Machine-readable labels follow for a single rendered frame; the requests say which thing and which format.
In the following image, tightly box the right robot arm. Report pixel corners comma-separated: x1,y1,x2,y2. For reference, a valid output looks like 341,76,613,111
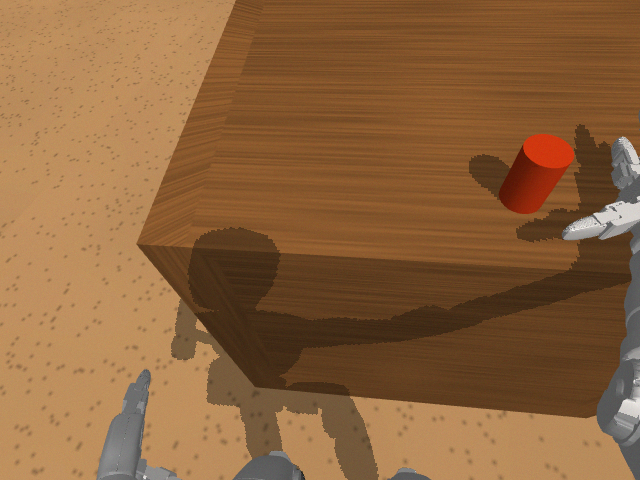
597,231,640,480

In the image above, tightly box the left robot hand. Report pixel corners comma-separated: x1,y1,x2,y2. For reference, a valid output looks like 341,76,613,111
96,369,182,480

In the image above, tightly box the can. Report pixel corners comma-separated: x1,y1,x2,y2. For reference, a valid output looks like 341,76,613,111
499,134,574,214

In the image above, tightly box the right robot hand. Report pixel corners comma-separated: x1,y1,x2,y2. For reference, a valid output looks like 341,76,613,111
562,110,640,240

